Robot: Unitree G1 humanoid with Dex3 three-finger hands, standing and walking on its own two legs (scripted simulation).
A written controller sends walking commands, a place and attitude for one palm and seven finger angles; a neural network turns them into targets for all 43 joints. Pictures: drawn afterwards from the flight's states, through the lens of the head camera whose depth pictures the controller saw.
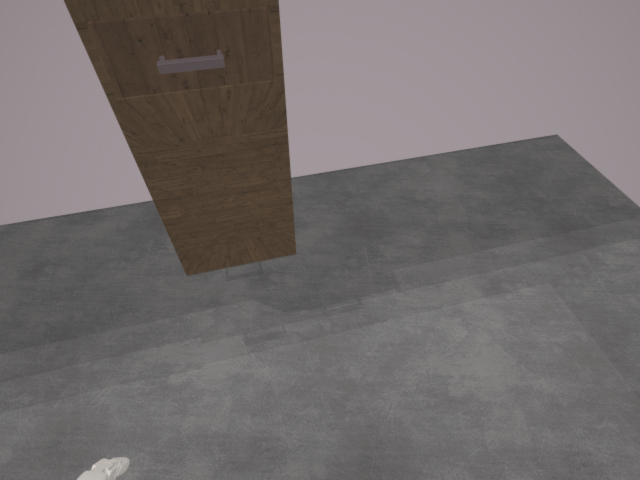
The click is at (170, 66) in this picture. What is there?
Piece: drawer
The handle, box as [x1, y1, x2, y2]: [157, 50, 224, 73]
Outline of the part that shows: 224,62 220,50 217,50 216,55 165,60 163,55 159,56 157,66 160,73 168,73 222,67 224,66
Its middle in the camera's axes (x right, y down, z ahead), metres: -0.30 -0.42 +0.90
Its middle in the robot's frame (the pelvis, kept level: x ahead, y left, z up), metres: +0.95 +0.35 +0.06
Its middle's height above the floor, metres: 0.83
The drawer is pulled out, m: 0.00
